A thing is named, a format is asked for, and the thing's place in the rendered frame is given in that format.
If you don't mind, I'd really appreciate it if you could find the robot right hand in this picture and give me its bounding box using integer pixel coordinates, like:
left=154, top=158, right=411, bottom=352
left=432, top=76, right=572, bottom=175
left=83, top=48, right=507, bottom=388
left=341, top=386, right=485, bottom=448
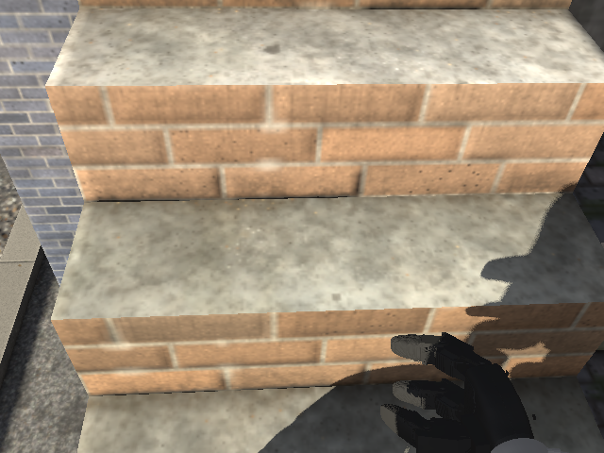
left=380, top=332, right=536, bottom=453

